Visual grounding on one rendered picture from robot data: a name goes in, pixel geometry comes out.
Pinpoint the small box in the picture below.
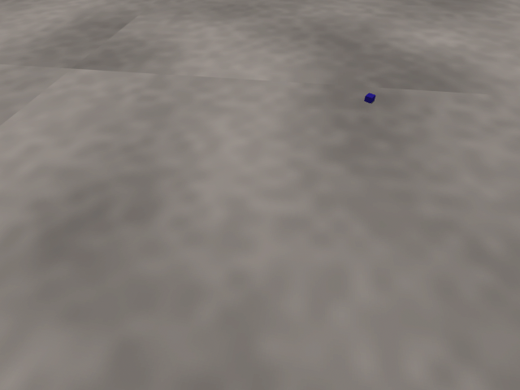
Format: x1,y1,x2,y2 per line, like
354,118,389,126
364,93,375,103

